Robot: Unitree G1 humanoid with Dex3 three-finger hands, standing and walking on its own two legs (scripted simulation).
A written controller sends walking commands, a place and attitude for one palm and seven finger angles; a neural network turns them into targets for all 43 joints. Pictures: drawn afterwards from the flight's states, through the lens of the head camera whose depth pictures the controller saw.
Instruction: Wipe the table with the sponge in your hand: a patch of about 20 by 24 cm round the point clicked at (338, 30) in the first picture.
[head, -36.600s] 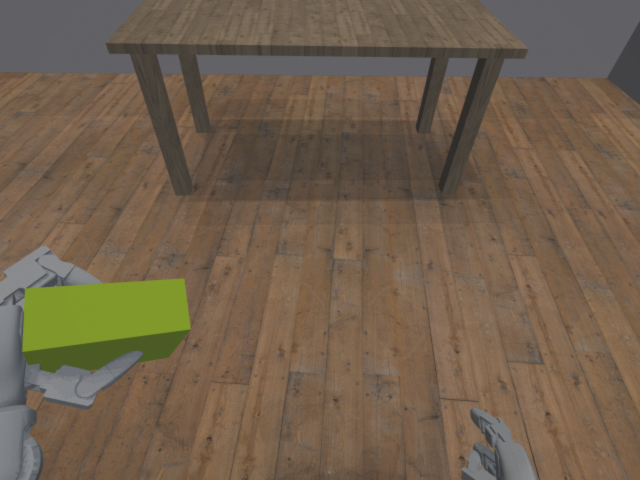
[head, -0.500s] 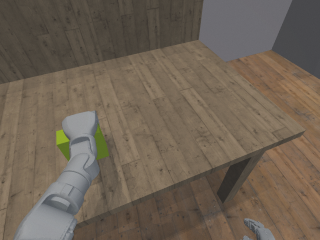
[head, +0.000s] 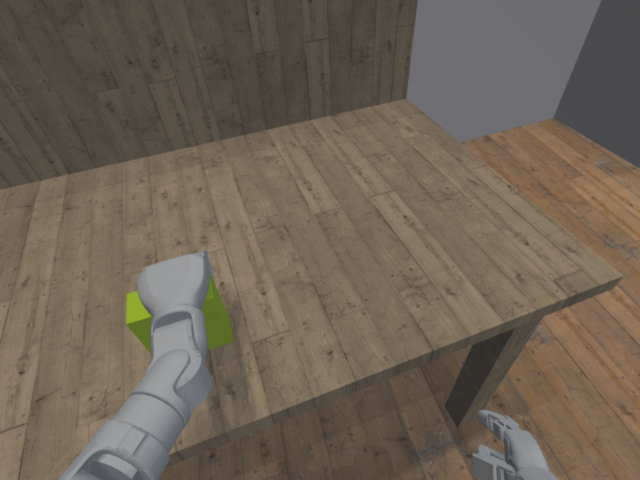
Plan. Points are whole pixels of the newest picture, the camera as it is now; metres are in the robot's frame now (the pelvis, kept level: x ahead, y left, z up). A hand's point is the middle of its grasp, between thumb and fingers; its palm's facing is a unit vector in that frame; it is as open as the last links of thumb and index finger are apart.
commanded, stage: wipe back along the middle lane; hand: left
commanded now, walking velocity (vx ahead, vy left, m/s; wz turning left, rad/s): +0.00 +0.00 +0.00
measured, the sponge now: (188, 326) +0.32 +0.24 -0.01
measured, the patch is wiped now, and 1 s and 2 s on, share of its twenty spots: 0.45 0.65 0.75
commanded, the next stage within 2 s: slide across to the third lane in 0.52 s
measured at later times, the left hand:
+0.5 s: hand (199, 334) +0.29 +0.20 +0.04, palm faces +0.03 -0.06 -1.00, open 9.4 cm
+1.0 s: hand (214, 341) +0.28 +0.17 +0.04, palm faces -0.02 -0.07 -1.00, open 9.4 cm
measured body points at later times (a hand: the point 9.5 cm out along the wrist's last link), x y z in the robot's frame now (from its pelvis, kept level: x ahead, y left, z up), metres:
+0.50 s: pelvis -0.01 -0.01 +0.00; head -0.03 -0.04 +0.45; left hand +0.28 +0.20 +0.09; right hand +0.23 -0.21 -0.08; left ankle -0.03 +0.09 -0.74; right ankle -0.02 -0.11 -0.74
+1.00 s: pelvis -0.02 -0.02 +0.00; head -0.04 -0.07 +0.45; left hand +0.27 +0.17 +0.09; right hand +0.21 -0.24 -0.09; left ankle -0.03 +0.09 -0.74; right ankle -0.02 -0.11 -0.74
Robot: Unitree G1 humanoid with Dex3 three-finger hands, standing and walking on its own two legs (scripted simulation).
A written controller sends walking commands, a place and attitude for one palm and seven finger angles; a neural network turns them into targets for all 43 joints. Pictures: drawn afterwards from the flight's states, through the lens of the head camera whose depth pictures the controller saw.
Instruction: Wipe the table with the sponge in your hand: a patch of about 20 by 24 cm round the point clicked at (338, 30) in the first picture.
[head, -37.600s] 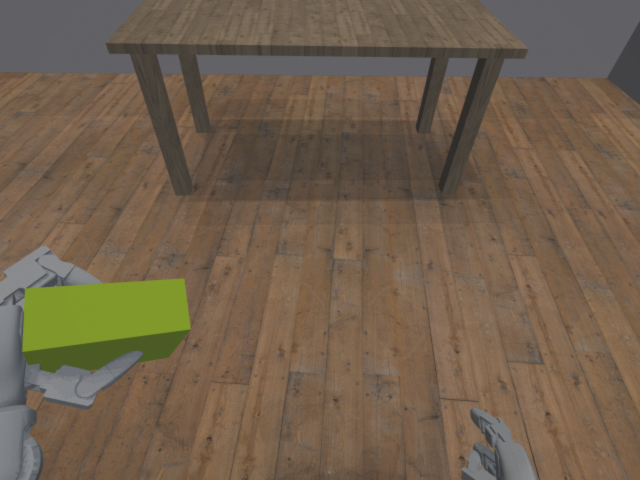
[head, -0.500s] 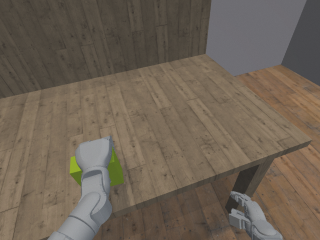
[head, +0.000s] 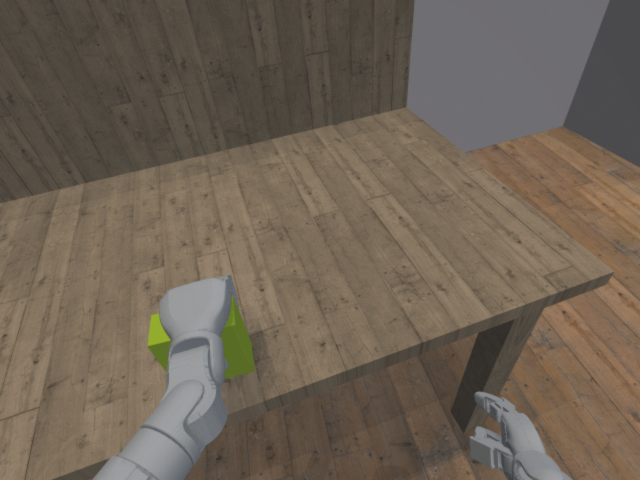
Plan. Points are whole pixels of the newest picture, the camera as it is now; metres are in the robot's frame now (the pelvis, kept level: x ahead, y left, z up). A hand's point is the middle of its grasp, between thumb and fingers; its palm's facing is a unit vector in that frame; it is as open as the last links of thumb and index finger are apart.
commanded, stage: slide across to the third lane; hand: left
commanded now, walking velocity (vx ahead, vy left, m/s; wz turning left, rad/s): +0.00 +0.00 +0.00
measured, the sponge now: (209, 352) +0.29 +0.21 -0.01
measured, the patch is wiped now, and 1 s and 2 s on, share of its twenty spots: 0.65 0.75 0.95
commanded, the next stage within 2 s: wipe forward along the third lane in 0.28 s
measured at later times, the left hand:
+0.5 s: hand (243, 321) +0.31 +0.16 +0.04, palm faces -0.01 -0.06 -1.00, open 9.4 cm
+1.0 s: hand (246, 297) +0.36 +0.16 +0.04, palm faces -0.06 -0.03 -1.00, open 9.4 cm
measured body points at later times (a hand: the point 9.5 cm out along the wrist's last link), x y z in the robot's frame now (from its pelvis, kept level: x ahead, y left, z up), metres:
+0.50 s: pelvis -0.01 -0.01 +0.00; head -0.04 -0.05 +0.45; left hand +0.31 +0.16 +0.09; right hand +0.22 -0.21 -0.09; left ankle -0.01 +0.12 -0.74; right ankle +0.00 -0.08 -0.74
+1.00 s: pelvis -0.03 -0.02 -0.01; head -0.04 -0.05 +0.44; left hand +0.36 +0.16 +0.09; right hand +0.12 -0.26 -0.13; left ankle -0.01 +0.12 -0.74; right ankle +0.00 -0.08 -0.74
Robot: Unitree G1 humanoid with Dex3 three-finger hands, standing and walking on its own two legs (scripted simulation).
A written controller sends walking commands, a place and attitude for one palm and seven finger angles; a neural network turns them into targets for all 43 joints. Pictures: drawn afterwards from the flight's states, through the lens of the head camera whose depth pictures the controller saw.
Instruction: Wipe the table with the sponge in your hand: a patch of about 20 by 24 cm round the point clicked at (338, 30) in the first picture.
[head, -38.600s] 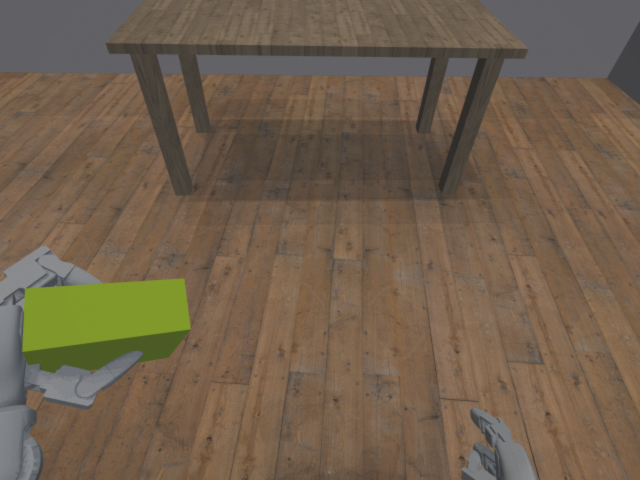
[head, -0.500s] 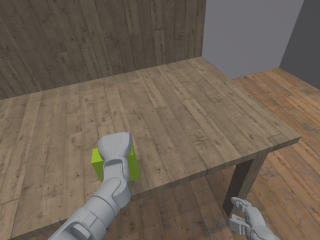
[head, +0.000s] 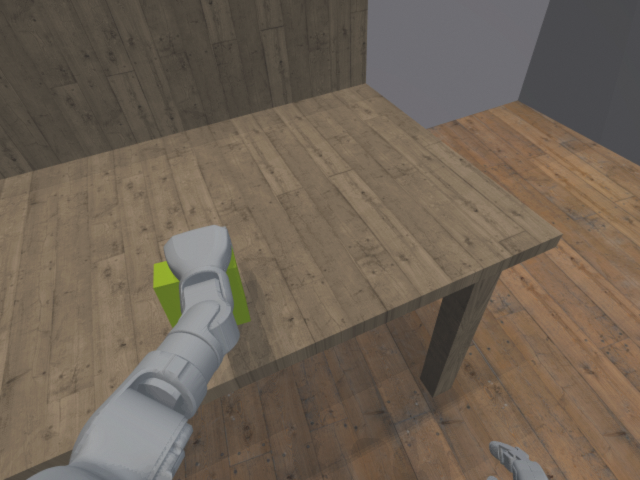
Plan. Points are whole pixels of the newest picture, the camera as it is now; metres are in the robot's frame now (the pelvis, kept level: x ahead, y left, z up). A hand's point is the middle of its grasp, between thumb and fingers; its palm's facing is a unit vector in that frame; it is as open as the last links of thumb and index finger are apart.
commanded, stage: wipe forward along the third lane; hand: left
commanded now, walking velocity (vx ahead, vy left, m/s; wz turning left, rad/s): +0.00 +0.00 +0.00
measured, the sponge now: (208, 302) +0.37 +0.20 +0.00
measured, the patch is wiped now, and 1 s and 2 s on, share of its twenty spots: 0.75 0.95 1.00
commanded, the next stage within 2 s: wipe back along the third lane in 1.00 s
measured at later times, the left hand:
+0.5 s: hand (212, 253) +0.43 +0.19 +0.04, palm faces -0.08 +0.00 -1.00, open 9.4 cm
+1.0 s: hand (205, 230) +0.48 +0.22 +0.04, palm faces -0.09 -0.01 -1.00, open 9.4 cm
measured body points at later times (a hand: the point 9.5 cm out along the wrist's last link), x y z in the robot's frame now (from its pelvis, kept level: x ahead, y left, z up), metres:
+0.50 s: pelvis +0.00 +0.00 +0.00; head +0.03 -0.03 +0.44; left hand +0.43 +0.19 +0.10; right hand +0.11 -0.26 -0.14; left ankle +0.02 +0.13 -0.73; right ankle +0.03 -0.06 -0.73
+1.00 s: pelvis +0.01 +0.02 -0.01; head +0.07 +0.00 +0.44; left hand +0.48 +0.21 +0.10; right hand +0.07 -0.25 -0.14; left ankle +0.02 +0.13 -0.73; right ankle +0.03 -0.06 -0.73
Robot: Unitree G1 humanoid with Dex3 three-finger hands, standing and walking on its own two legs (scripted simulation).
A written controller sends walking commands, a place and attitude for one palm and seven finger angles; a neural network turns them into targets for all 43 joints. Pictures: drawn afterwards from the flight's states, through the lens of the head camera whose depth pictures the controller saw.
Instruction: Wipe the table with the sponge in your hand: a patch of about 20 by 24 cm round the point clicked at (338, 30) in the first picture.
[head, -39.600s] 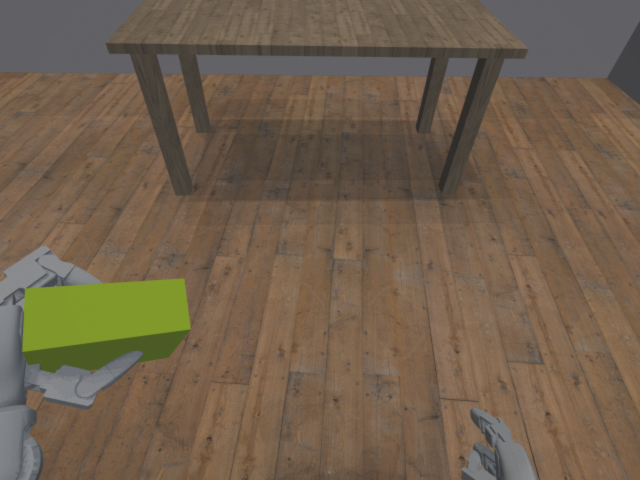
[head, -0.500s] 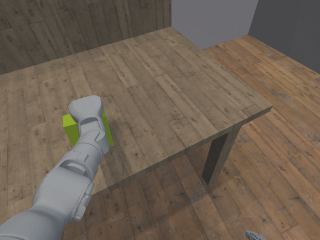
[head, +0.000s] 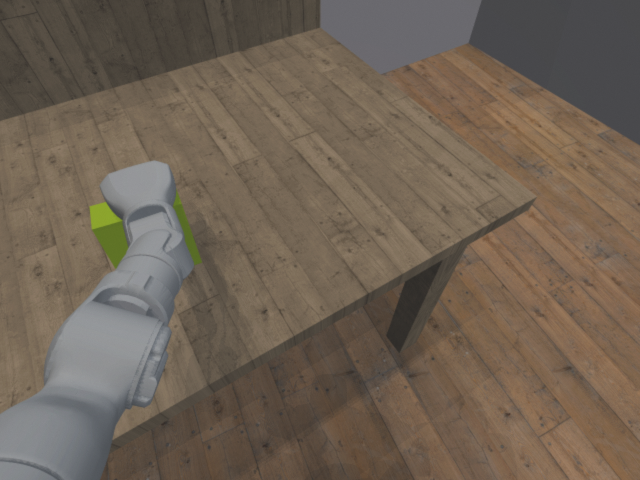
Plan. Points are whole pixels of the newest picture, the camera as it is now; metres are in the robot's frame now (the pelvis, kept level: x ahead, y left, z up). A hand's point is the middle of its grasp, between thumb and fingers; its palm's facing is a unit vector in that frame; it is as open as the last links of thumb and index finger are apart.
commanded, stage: wipe back along the third lane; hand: left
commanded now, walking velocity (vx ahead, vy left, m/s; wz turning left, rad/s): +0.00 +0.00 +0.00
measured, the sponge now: (154, 246) +0.45 +0.22 +0.01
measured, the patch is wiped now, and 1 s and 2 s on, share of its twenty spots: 0.95 1.00 1.00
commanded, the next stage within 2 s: slide back across to the middle lane in 2.00 s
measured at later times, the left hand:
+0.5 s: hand (147, 216) +0.47 +0.22 +0.05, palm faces -0.04 +0.00 -1.00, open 9.4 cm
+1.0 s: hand (152, 243) +0.42 +0.20 +0.05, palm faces +0.00 -0.04 -1.00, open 9.4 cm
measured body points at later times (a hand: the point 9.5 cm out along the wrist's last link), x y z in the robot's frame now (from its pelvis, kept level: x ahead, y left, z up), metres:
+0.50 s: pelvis +0.02 +0.03 +0.00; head +0.07 +0.03 +0.45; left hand +0.47 +0.22 +0.10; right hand +0.09 -0.22 -0.13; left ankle +0.01 +0.12 -0.72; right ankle +0.02 -0.08 -0.72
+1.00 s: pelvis +0.05 +0.03 +0.01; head +0.05 +0.02 +0.46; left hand +0.42 +0.20 +0.10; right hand +0.27 -0.19 -0.08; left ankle +0.01 +0.12 -0.72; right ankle +0.02 -0.08 -0.72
